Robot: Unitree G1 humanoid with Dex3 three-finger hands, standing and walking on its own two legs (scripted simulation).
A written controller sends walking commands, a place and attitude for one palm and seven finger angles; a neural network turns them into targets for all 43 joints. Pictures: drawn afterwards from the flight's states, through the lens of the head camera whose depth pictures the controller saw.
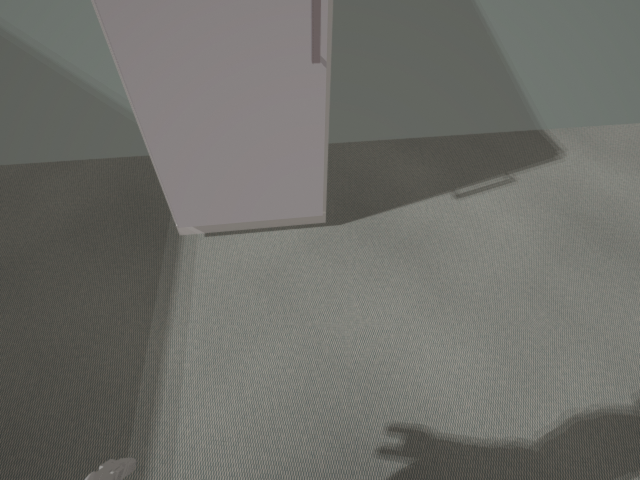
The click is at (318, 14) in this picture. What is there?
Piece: fridge door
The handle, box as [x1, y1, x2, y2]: [311, 0, 320, 63]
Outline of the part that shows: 320,0 311,0 312,63 319,62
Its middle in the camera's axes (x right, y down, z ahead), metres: -0.02 -0.65 +0.99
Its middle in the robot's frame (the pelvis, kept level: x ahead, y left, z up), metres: +1.20 +0.09 +0.18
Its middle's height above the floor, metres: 0.96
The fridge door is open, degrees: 0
